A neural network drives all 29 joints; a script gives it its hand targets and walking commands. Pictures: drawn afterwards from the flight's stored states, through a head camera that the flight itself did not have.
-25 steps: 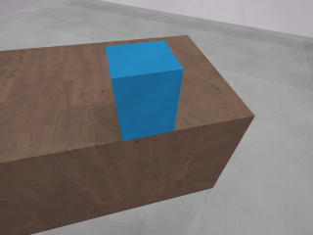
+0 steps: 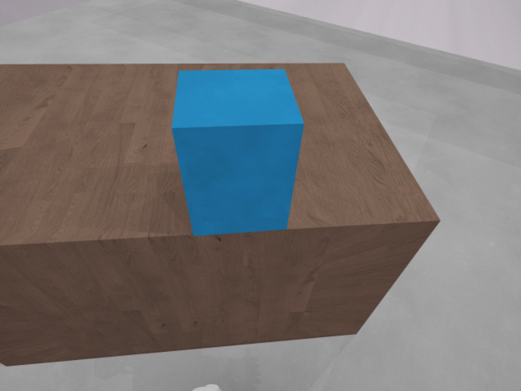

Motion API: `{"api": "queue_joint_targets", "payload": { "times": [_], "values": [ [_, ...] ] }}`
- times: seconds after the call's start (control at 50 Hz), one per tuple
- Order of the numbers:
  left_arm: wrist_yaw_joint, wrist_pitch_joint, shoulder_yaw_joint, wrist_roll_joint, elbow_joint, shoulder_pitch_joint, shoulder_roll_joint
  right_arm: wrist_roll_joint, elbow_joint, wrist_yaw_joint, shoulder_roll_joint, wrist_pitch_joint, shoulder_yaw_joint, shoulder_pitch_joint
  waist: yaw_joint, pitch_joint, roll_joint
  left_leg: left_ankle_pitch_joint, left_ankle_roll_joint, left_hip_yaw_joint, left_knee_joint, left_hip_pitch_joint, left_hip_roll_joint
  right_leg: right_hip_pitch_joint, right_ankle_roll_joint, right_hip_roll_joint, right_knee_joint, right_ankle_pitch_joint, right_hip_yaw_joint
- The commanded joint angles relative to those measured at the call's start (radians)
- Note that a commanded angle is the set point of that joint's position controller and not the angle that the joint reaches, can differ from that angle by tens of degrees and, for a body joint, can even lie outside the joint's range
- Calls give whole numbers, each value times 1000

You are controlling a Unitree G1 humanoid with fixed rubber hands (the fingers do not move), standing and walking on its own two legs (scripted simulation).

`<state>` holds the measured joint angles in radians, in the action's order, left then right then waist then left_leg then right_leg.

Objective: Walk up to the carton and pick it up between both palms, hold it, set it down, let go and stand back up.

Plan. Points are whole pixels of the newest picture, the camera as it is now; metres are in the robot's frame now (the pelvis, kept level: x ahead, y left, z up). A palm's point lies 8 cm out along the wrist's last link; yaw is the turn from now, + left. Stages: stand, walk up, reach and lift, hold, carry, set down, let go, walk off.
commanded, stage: walk up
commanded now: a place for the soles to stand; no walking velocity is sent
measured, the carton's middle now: (237, 156) +0.53 +0.06 +0.08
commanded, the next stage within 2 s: none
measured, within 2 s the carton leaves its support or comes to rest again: neither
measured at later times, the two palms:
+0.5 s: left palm out of the picture +0.08 +0.20 -0.12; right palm (386, 384) +0.19 -0.21 -0.11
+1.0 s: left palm out of the picture +0.07 +0.22 -0.13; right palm (386, 388) +0.18 -0.21 -0.12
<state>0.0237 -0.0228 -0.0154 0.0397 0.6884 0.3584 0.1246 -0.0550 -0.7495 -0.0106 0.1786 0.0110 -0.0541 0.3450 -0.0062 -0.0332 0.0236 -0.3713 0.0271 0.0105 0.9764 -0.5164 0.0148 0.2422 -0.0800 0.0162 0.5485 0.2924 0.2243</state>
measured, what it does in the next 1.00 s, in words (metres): steps on the spot: left foot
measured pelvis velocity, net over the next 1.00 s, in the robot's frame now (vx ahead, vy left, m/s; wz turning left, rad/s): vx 0.06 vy -0.01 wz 0.19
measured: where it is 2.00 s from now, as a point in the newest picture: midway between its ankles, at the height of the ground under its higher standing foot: outside the picture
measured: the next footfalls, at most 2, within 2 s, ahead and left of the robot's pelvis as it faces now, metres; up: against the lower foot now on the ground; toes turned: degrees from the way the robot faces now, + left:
left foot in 0.12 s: +0.12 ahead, +0.09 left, +0.00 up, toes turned +4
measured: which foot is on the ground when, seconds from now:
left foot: up 0.00-0.10, down 0.12-1.00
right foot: down 0.00-1.00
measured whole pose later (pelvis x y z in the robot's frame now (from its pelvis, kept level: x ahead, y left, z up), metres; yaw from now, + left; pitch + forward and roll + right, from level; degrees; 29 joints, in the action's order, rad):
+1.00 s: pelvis +0.06 -0.01 +0.00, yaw +11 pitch -1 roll -1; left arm 0.01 0.02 -0.02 0.01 0.76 0.31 0.18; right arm -0.02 -0.80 -0.03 0.13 0.00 -0.01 0.24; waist -0.01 -0.06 -0.02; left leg -0.26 -0.04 0.08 0.62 -0.33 -0.08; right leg 0.13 -0.07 -0.01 0.54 0.40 0.27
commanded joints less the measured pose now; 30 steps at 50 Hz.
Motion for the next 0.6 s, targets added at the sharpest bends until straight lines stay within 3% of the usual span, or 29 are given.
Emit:
{"api": "queue_joint_targets", "payload": {
  "times": [0.0, 0.02, 0.04, 0.06, 0.08, 0.1, 0.12, 0.14, 0.16, 0.18, 0.2, 0.22, 0.24, 0.26, 0.28, 0.3, 0.32, 0.34, 0.36, 0.38, 0.4, 0.42, 0.46, 0.5, 0.52, 0.54, 0.56, 0.58],
  "values": [
    [15, -37, -34, -4, -95, -39, 111, 5, 111, -3, 8, -24, 14, -44, -11, -27, -102, 8, -17, 12, -124, -73, 33, -43, -90, -348, -272, -83, -293],
    [18, -33, -37, 2, -85, 6, 120, 2, 118, -6, 12, -24, 11, -49, -34, 11, -77, -18, -36, -3, -120, -61, 15, -107, -76, -364, -242, -184, -297],
    [19, -28, -40, 0, -84, -6, 149, 12, 134, -9, -16, -28, 21, -81, -29, 41, -93, -23, -53, -13, -193, -10, 11, -114, -81, -361, -185, -332, -245],
    [16, -20, -37, -5, -82, -25, 162, 13, 138, -14, -21, -34, 21, -69, -13, 59, -117, 21, -68, -29, -271, 66, 2, -92, -84, -347, -145, -383, -206],
    [13, -14, -33, -13, -83, -42, 149, 12, 144, -17, -21, -42, 23, -61, 3, 35, -80, 141, -88, -11, -370, 134, 6, -35, -57, -332, -97, -444, -180],
    [6, -10, -21, -19, -81, -34, 142, 5, 143, -19, 4, -47, 12, -21, 23, 63, -71, 258, -114, 52, -478, 255, 25, 20, -4, -325, -55, -419, -168],
    [-5, -6, -10, -30, -89, -33, 128, 4, 150, -25, 67, -59, -8, -3, 25, 79, -13, 436, -177, 254, -480, 366, 163, 149, 53, -238, 51, -247, -82],
    [-6, 7, 6, -27, -84, -12, 96, 18, 143, -26, 128, -60, -30, 5, 31, 126, 54, 430, -293, 465, -533, 332, 283, 127, 106, -106, 156, 56, -77],
    [-3, 20, 1, -21, -95, -44, 104, 34, 126, -26, 116, -53, -27, 23, 46, 117, 97, 376, -320, 510, -596, 302, 273, 111, 85, -58, 159, 236, -117],
    [-4, 23, 1, -17, -105, -55, 87, 41, 113, -29, 97, -48, -21, 13, 44, 91, 109, 332, -307, 490, -617, 311, 267, 128, 75, -59, 146, 259, -148],
    [-5, 22, 7, -17, -96, -39, 69, 38, 120, -31, 79, -42, -11, -20, 32, 75, 157, 301, -279, 455, -619, 303, 255, 139, 66, -73, 118, 232, -171],
    [-8, 20, 3, -14, -84, -6, 61, 39, 126, -31, 70, -35, -8, -68, 2, 67, 166, 247, -236, 426, -627, 266, 220, 75, 55, -79, 27, 167, -196],
    [-9, 9, -4, -6, -68, 32, 77, 44, 128, -24, 46, -31, 6, -107, -28, 58, 118, 285, -188, 366, -609, 197, 172, -16, 50, -98, -84, 50, -211],
    [-12, -4, -8, -7, -52, 41, 91, 46, 127, -14, 13, -29, 21, -140, -39, 43, 35, 255, -131, 242, -549, 157, 100, -56, 53, -157, -172, -6, -250],
    [-11, -14, -17, -7, -40, 35, 117, 41, 120, -6, -9, -34, 22, -146, -19, 20, -22, 247, -98, 180, -495, 148, 38, -67, 34, -199, -225, -93, -316],
    [-11, -21, -22, -17, -28, 22, 124, 33, 111, -5, -13, -39, 28, -144, -10, 19, -62, 263, -80, 135, -482, 174, 5, -68, 26, -236, -233, -225, -315],
    [-9, -26, -18, -26, -25, 28, 121, 30, 90, -6, -13, -41, 29, -152, -7, 16, -17, 290, -75, 122, -489, 203, -6, -71, 43, -238, -215, -372, -297],
    [-5, -27, -21, -32, -17, 34, 126, 29, 78, -8, -21, -46, 29, -147, -12, 55, -57, 322, -84, 130, -492, 226, 5, -121, 65, -235, -201, -478, -278],
    [-4, -27, -21, -34, -17, 20, 134, 28, 69, -9, -14, -50, 31, -150, -6, 48, -59, 359, -93, 127, -481, 228, 9, -129, 66, -227, -190, -514, -250],
    [-5, -27, -20, -32, -29, 5, 128, 26, 53, -9, -8, -49, 30, -131, -2, 83, -53, 356, -92, 108, -487, 260, 10, -126, 57, -230, -189, -467, -233],
    [-4, -22, -27, -35, -35, -13, 142, 29, 43, -11, -2, -52, 27, -119, 6, 78, -98, 403, -104, 137, -496, 274, 27, -140, 59, -202, -175, -458, -199],
    [-4, -18, -23, -33, -30, -1, 116, 28, 41, -11, 13, -50, 25, -130, -4, 84, -93, 415, -115, 141, -473, 275, 43, -140, 70, -198, -182, -457, -202],
    [-5, -8, -26, -29, -36, -18, 122, 30, 29, -18, 16, -43, 23, -129, 7, 53, -70, 399, -114, 133, -478, 257, 41, -123, 57, -201, -172, -384, -179],
    [-5, -5, -25, -31, -27, 2, 122, 33, 27, -17, 15, -41, 26, -139, -1, 71, -66, 379, -115, 145, -481, 245, 38, -136, 50, -195, -183, -329, -173],
    [-5, -6, -28, -34, -24, 17, 117, 30, 29, -16, 18, -40, 25, -145, -6, 66, -49, 400, -115, 139, -471, 254, 29, -132, 54, -191, -177, -360, -177],
    [-4, -6, -32, -30, -25, 6, 140, 30, 18, -17, 17, -41, 22, -139, -4, 73, -76, 427, -115, 148, -467, 254, 34, -134, 47, -192, -159, -360, -157],
    [-3, -4, -29, -28, -21, 20, 127, 32, 22, -17, 21, -41, 23, -134, -5, 63, -36, 406, -115, 143, -460, 220, 38, -146, 46, -188, -168, -332, -162],
    [-2, -2, -33, -24, -19, 3, 138, 32, 12, -19, 13, -38, 24, -144, -6, 31, -51, 401, -113, 125, -457, 223, 23, -130, 44, -201, -171, -343, -151]
  ]
}}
